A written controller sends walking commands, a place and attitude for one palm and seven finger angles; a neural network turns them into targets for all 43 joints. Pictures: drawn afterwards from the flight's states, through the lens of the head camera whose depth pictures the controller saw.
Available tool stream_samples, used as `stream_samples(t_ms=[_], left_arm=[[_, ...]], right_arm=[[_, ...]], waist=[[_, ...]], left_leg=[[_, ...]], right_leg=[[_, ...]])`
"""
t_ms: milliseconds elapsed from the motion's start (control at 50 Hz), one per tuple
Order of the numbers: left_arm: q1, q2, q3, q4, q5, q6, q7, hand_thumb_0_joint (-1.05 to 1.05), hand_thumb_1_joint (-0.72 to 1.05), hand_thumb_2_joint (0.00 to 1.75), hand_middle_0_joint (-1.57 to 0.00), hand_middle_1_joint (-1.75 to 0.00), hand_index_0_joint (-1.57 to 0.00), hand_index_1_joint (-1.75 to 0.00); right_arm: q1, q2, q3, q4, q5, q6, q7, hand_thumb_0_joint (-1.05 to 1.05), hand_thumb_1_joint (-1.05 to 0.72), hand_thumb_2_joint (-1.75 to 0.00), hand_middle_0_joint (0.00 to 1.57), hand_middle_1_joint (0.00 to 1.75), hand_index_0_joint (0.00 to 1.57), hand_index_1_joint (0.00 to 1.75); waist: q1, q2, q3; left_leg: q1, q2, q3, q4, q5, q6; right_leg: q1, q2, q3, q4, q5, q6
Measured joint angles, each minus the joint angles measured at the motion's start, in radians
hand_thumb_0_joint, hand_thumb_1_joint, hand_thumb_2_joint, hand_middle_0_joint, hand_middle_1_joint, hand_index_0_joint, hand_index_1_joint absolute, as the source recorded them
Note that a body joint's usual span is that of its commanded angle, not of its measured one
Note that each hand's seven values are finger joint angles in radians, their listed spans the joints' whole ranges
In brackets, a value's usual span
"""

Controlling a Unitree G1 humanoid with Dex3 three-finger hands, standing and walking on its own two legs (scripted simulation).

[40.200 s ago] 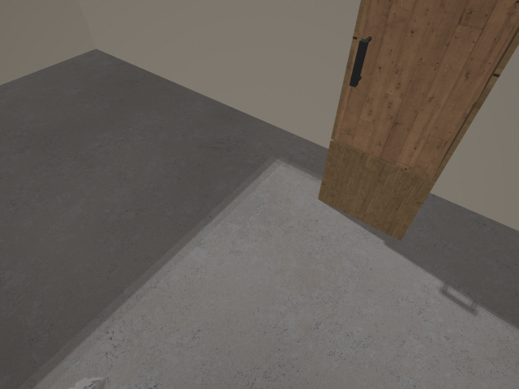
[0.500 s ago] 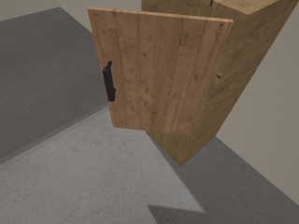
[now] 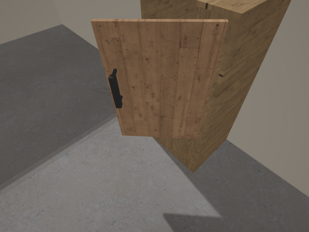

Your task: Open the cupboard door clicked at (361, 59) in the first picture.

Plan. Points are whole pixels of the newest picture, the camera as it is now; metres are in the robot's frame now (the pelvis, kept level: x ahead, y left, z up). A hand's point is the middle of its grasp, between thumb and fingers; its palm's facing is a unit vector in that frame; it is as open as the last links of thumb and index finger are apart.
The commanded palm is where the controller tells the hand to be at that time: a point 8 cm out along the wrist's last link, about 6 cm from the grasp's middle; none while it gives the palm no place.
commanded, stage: look again from close up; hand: left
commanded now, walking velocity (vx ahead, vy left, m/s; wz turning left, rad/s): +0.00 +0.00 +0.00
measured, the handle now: (117, 88) +0.60 +0.19 +0.01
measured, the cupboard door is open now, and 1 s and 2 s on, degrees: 43 43 43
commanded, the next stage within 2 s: raise the hand with hooked fingers in 0.54 s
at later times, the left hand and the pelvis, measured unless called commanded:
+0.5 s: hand out of the picture +0.05 +0.16 -0.17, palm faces -0.02 -0.97 -0.24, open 7.4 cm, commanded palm none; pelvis +0.02 -0.03 +0.00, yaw +0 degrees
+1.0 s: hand (101, 217) +0.17 +0.16 -0.05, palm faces -0.02 -1.00 -0.04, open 8.3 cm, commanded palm +0.14 +0.22 -0.05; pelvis -0.02 -0.05 -0.08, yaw +2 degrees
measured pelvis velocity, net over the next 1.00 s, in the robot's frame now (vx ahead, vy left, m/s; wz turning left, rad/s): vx -0.02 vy -0.05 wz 0.04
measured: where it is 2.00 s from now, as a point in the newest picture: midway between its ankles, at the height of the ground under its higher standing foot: outside the picture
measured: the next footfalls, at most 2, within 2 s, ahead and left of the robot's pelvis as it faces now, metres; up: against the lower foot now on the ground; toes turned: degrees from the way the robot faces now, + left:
none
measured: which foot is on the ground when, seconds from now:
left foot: down 0.00-1.00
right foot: down 0.00-1.00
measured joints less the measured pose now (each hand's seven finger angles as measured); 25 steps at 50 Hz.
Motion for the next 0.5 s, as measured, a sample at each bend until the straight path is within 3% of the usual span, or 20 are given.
stream_samples(t_ms=[500], left_arm=[[-0.058,-0.002,-0.008,0.032,-0.004,-0.021,-0.007,0.0,0.9,0.9,-0.2,-0.29,-0.2,-0.3]], right_arm=[[-0.089,-0.007,0.005,0.046,0.003,-0.01,-0.005,0.01,-0.91,-0.9,0.2,0.3,0.2,0.3]], waist=[[0.002,-0.029,0.004]], left_leg=[[0.031,0.048,-0.021,-0.022,-0.006,-0.054]], right_leg=[[0.038,0.049,-0.022,-0.035,-0.007,-0.047]])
